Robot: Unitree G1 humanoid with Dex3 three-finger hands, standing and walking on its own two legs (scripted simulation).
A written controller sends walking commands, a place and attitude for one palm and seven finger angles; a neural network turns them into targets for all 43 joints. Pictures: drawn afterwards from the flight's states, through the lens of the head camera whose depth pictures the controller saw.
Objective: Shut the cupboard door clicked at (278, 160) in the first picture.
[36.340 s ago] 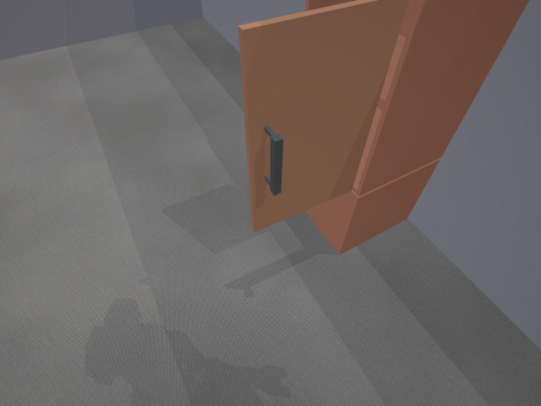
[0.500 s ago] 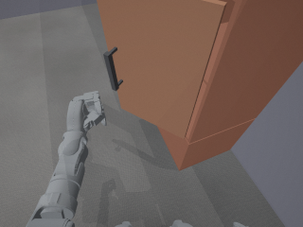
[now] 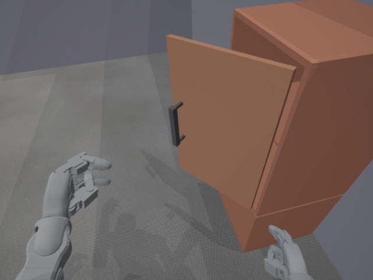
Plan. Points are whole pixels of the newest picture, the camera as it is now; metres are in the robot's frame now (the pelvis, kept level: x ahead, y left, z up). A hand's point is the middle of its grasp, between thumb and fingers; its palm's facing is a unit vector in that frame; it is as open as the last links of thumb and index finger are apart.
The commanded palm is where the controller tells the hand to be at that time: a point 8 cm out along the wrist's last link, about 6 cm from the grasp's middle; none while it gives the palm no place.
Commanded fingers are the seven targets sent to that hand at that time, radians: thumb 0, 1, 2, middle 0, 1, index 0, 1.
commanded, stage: draw the hand back to the body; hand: left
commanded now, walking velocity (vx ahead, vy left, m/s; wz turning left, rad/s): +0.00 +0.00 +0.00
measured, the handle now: (178, 124) +0.64 +0.11 -0.05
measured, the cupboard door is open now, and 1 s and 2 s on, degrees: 38 38 38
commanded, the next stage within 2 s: step back with the hand held close in 0.66 s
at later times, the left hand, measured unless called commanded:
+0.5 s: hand (33, 210) +0.17 +0.26 +0.16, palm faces +0.48 -0.78 -0.41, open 7.2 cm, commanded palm +0.13 +0.30 +0.18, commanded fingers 0.00 0.90 0.90 -0.20 -0.30 -0.20 -0.30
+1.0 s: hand (35, 206) +0.18 +0.27 +0.16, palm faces +0.42 -0.78 -0.47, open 7.4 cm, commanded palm +0.13 +0.30 +0.18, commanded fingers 0.00 0.90 0.90 -0.20 -0.30 -0.20 -0.30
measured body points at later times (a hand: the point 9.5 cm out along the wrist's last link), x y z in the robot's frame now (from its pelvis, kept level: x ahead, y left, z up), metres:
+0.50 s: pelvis -0.01 +0.00 +0.00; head -0.03 -0.04 +0.45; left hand +0.14 +0.30 +0.18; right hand +0.18 -0.23 -0.09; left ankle -0.02 +0.09 -0.74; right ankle -0.02 -0.10 -0.74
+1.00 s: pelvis -0.01 +0.01 +0.00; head -0.01 -0.02 +0.45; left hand +0.15 +0.31 +0.18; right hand +0.16 -0.24 -0.09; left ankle -0.02 +0.09 -0.74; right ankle -0.02 -0.10 -0.74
